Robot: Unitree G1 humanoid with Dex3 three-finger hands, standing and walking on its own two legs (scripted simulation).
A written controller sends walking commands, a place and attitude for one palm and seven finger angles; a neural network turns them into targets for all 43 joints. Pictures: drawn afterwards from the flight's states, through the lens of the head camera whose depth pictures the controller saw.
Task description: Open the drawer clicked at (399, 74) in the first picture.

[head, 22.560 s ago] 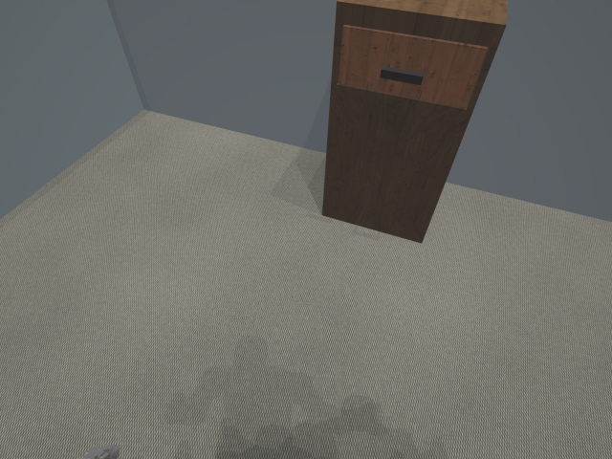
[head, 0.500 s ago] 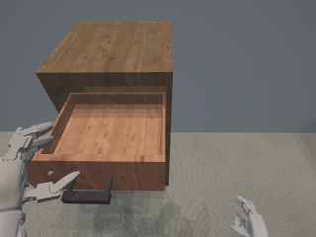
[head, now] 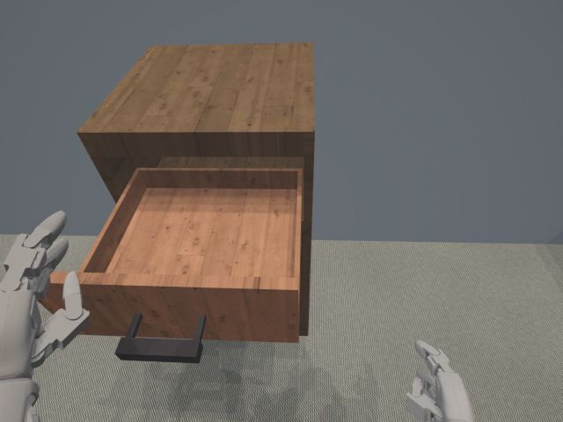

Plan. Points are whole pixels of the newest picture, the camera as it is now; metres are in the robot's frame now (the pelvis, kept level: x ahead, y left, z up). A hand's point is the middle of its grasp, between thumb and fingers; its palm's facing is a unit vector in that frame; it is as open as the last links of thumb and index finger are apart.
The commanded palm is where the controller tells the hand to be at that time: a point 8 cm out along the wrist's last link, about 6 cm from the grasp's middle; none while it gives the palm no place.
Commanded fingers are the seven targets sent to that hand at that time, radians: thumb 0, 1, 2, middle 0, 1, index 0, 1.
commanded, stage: step back with the hand held close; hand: left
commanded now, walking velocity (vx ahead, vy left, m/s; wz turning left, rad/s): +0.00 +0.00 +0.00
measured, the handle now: (164, 335) +0.24 +0.23 -0.03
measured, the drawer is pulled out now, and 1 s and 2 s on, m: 0.30 0.30 0.30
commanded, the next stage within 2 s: stop stepping back and stand still in 1.34 s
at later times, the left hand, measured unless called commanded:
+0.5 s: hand (63, 332) +0.16 +0.25 +0.14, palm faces +0.28 -0.81 -0.52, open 7.5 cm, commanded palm +0.09 +0.30 +0.17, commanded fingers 0.00 0.90 0.90 -0.20 -0.30 -0.20 -0.30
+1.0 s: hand (3, 403) +0.09 +0.26 +0.16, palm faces +0.42 -0.79 -0.44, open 7.5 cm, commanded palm +0.02 +0.30 +0.17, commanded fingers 0.00 0.90 0.90 -0.20 -0.30 -0.20 -0.30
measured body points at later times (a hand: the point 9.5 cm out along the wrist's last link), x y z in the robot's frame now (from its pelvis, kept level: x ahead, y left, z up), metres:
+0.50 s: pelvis -0.04 +0.02 -0.01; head +0.00 +0.02 +0.44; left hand +0.14 +0.29 +0.17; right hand +0.13 -0.23 -0.08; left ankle -0.04 +0.13 -0.74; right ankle -0.01 -0.10 -0.74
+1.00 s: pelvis -0.11 +0.02 -0.02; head -0.09 +0.03 +0.43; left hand +0.06 +0.30 +0.18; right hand +0.05 -0.22 -0.09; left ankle -0.04 +0.13 -0.74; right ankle -0.06 -0.10 -0.74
